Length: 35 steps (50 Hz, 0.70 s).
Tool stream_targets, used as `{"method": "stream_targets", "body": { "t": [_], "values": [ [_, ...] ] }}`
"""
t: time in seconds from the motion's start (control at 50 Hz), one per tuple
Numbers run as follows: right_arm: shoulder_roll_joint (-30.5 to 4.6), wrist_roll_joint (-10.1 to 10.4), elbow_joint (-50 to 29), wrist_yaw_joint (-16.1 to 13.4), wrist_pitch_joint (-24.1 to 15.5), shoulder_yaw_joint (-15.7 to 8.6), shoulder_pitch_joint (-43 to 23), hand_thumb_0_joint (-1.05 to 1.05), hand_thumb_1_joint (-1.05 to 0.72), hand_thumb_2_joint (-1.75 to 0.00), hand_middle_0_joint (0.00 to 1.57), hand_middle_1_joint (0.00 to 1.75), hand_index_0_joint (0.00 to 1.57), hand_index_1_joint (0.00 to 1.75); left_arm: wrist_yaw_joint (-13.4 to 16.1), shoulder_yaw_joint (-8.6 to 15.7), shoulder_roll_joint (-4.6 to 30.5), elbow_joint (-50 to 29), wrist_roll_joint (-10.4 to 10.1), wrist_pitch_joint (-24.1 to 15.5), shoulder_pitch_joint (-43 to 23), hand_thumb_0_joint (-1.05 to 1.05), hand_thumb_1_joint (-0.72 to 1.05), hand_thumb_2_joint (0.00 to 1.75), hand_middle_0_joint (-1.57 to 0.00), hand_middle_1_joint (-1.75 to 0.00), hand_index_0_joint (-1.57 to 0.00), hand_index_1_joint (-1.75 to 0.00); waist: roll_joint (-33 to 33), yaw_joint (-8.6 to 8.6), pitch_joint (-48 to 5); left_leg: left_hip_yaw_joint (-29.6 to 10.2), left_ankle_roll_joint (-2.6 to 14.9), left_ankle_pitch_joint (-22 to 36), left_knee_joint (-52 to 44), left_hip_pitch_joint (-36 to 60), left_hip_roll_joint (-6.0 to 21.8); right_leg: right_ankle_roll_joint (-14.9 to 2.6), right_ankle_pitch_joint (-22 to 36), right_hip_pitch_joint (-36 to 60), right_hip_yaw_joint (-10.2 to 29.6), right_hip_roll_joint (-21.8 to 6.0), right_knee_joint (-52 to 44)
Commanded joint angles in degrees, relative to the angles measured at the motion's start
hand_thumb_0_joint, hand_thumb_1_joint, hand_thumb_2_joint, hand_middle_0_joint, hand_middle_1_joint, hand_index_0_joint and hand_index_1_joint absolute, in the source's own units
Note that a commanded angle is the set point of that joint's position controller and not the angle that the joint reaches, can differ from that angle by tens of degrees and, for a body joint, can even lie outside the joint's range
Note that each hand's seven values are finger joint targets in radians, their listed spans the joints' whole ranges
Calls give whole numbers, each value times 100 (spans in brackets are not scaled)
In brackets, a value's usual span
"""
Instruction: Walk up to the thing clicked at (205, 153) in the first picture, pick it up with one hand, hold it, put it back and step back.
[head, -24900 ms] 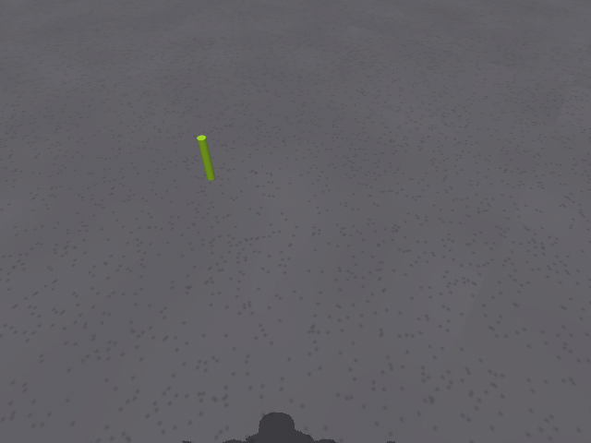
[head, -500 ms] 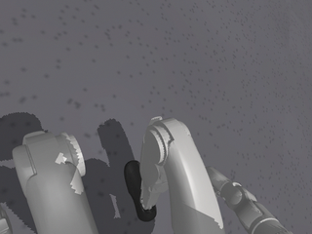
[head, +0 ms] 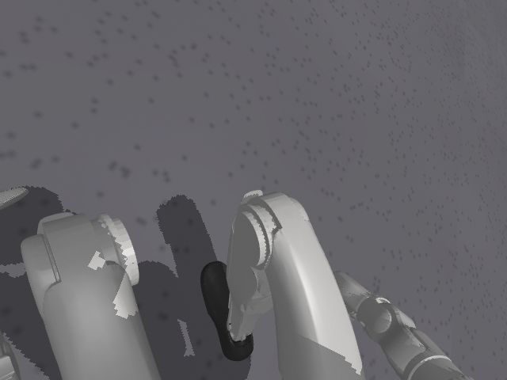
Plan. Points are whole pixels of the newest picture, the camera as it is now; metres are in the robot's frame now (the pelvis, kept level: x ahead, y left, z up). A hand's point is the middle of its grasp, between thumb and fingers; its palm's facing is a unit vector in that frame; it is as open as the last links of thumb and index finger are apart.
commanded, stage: withdraw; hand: left
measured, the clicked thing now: out of the picture +0.38 +0.32 -0.16
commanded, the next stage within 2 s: rise in 0.34 s
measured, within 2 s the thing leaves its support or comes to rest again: neither
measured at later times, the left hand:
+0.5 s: hand out of the picture +0.37 +0.38 -0.04, palm faces +0.40 -0.91 -0.08, open 16.8 cm
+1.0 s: hand out of the picture +0.27 +0.39 +0.11, palm faces +0.39 -0.78 -0.50, open 17.5 cm
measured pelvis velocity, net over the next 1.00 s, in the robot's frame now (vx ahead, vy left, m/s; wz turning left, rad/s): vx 0.02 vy -0.02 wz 0.19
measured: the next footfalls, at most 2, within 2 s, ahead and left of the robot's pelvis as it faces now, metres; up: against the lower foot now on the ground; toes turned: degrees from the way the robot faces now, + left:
none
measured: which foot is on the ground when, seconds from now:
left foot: down 0.00-1.00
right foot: down 0.00-1.00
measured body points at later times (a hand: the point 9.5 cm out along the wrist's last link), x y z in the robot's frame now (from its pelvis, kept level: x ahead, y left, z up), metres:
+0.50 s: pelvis +0.01 -0.01 +0.02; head +0.18 +0.15 +0.41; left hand +0.34 +0.43 -0.03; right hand +0.21 -0.24 -0.04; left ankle +0.08 +0.13 -0.25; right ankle +0.13 -0.12 -0.25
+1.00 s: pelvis +0.02 -0.02 +0.18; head +0.20 +0.06 +0.58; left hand +0.25 +0.42 +0.14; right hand +0.21 -0.23 +0.05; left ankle +0.08 +0.13 -0.25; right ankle +0.13 -0.12 -0.25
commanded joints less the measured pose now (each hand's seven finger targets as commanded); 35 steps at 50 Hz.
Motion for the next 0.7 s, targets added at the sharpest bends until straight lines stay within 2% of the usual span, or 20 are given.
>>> {"method": "stream_targets", "body": {
  "t": [0.0, 0.08, 0.1, 0.2, 0.28, 0.3, 0.36, 0.38, 0.42, 0.44, 0.46, 0.5, 0.52, 0.56, 0.58, 0.6, 0.62, 0.64, 0.66, 0.68],
  "values": [
    [-1954, -33, -199, -144, 13, -696, 137, 0, -91, -90, 20, 30, 20, 30, 19, 90, 1027, -842, 22, -410, -1004, 0, -41, 26, -33, -30, -31, -31, 2835, -397, -3249, 682, -10, 436, -1873, 2198, 228, -450, 956, 1365, -551, 169, -1104],
    [-1962, -15, -197, -185, 49, -714, 144, 0, -91, -90, 20, 30, 20, 30, -79, 397, 1520, -1218, 53, -408, -1114, 0, -38, 22, -23, -21, -22, -22, 3122, -278, -3389, 735, -15, 478, -1931, 2297, 247, -467, 957, 1398, -486, 146, -1079],
    [-1962, -9, -205, -195, 65, -744, 175, 0, -91, -90, 20, 30, 20, 30, -143, 437, 1442, -1283, 29, -357, -1034, 0, -39, 21, -21, -20, -20, -21, 3186, -265, -3455, 727, -32, 567, -1975, 2397, 258, -472, 1029, 1389, -476, 141, -1048],
    [-1967, 156, -234, -282, 143, -1015, 393, 0, -91, -90, 20, 30, 20, 30, -428, 733, 1707, -2187, -57, 62, -930, 0, -39, 15, -15, -12, -13, -14, 3787, -15, -3977, 787, -89, 751, -2275, 2822, 268, -523, 1110, 1279, -358, 58, -1002],
    [-1863, 428, -272, -364, 184, -1300, 644, 0, -91, -90, 20, 30, 20, 30, -771, 574, 1400, -2582, -193, 664, -726, 0, -46, 11, -12, -10, -11, -11, 3745, 98, -4096, 890, -50, 696, -2471, 2673, 221, -542, 1064, 1030, -245, 2, -1104],
    [-1803, 496, -250, -375, 181, -1362, 678, 0, -91, -90, 20, 30, 20, 30, -894, 384, 1261, -2690, -230, 813, -831, 0, -46, 11, -13, -10, -12, -11, 3677, 75, -4134, 925, -27, 661, -2448, 2606, 209, -547, 1033, 946, -208, -2, -1126],
    [-1675, 720, -198, -428, 188, -1548, 963, 0, -90, -90, 20, 30, 20, 30, -1194, 251, 914, -2739, -438, 1304, -670, 0, -48, 7, -11, -8, -11, -7, 3278, 158, -4194, 997, 34, 637, -2474, 2421, 164, -543, 985, 891, -129, -19, -1275],
    [-1682, 798, -237, -453, 177, -1636, 960, 0, -89, -89, 20, 30, 20, 30, -1283, 224, 934, -2968, -475, 1411, -932, 0, -48, 6, -10, -8, -11, -7, 3294, 164, -4145, 1013, 58, 483, -2562, 2373, 151, -561, 849, 724, -115, -43, -1301],
    [-1632, 914, -195, -478, 165, -1717, 1091, 0, -88, -89, 20, 30, 20, 30, -1434, 106, 747, -2842, -522, 1684, -944, 0, -45, 9, -11, -11, -13, -9, 3036, 95, -4062, 1012, 96, 354, -2613, 2276, 146, -555, 721, 696, -96, -53, -1407],
    [-1536, 980, -153, -484, 164, -1723, 1081, 0, -80, -88, 20, 30, 20, 30, -1494, 83, 689, -2552, -514, 1812, -832, 0, -46, 8, -5, -3, -5, -4, 2788, 159, -3936, 1041, 138, 122, -2648, 2130, 135, -562, 482, 575, -59, -50, -1481],
    [-1304, 1130, -43, -520, 263, -1903, 1195, 0, -88, -90, 20, 30, 20, 30, -1153, 477, 1786, -2524, 402, 2092, -679, 0, -49, 5, -6, -5, -6, -5, 3118, 600, -4309, 1202, 113, 263, -2999, 2590, 129, -585, 386, 729, 108, -102, -1760],
    [-1309, 1237, -264, -518, 359, -2024, 1179, 0, -89, -91, 20, 30, 20, 30, -972, 305, 1434, -2856, 401, 2356, -1039, 0, -49, 3, -6, -5, -7, -4, 3327, 506, -4611, 1246, 102, 194, -3208, 2743, 146, -601, 307, 715, 199, -110, -1826],
    [-1260, 1284, -103, -510, 428, -2109, 1356, 0, -92, -91, 20, 30, 20, 30, -937, 342, 1509, -3012, 478, 2485, -1127, 0, -50, 3, -7, -6, -8, -4, 3313, 573, -4661, 1302, 115, 155, -3278, 2712, 134, -608, 294, 737, 240, -115, -1888],
    [-1156, 1416, -144, -571, 506, -2209, 1440, 0, -94, -92, 20, 30, 20, 30, -783, 644, 2047, -3242, 652, 2864, -1067, 0, -51, 2, -7, -6, -9, -4, 3328, 780, -4985, 1432, 141, 322, -3362, 2849, 102, -623, 330, 848, 377, -134, -2009],
    [-1161, 1445, -154, -594, 545, -2259, 1510, 0, -95, -92, 20, 30, 20, 30, -699, 821, 2358, -3338, 755, 3012, -1060, 0, -51, 2, -7, -7, -9, -5, 3364, 798, -5080, 1477, 159, 360, -3403, 2836, 86, -632, 333, 918, 422, -154, -2051],
    [-1130, 1480, -156, -621, 587, -2305, 1562, 0, -97, -92, 20, 30, 20, 30, -632, 877, 2470, -3487, 825, 3153, -1134, 0, -51, 1, -8, -7, -10, -5, 3322, 812, -5156, 1501, 173, 386, -3485, 2902, 80, -635, 344, 970, 478, -168, -2132],
    [-1072, 1522, -168, -659, 621, -2368, 1619, 0, -90, -90, 20, 30, 20, 30, -575, 842, 2434, -3615, 880, 3322, -1197, 0, -43, 9, -6, -7, -6, -7, 3248, 819, -5338, 1536, 182, 469, -3542, 3076, 80, -638, 411, 1034, 547, -175, -2241],
    [-1006, 1550, -206, -690, 655, -2423, 1673, 0, -90, -90, 20, 30, 20, 30, -514, 697, 2266, -3633, 917, 3485, -1224, 0, -48, 10, -6, -6, -6, -6, 3094, 732, -5443, 1584, 208, 479, -3602, 3082, 59, -623, 428, 1208, 610, -179, -2416],
    [-973, 1604, -235, -726, 660, -2458, 1640, 0, -90, -90, 20, 30, 20, 30, -441, 761, 2235, -3530, 956, 3640, -919, 0, -50, 8, -6, -6, -6, -6, 2941, 832, -5351, 1612, 225, 435, -3742, 3085, 48, -614, 351, 1246, 645, -192, -2542],
    [-942, 1638, -273, -753, 667, -2504, 1640, 0, -90, -90, 20, 30, 20, 30, -365, 637, 2018, -3342, 1007, 3817, -655, 0, -50, 9, -6, -6, -6, -6, 2803, 807, -5203, 1619, 243, 283, -3884, 3052, 42, -610, 194, 1215, 657, -198, -2691]
  ]
}}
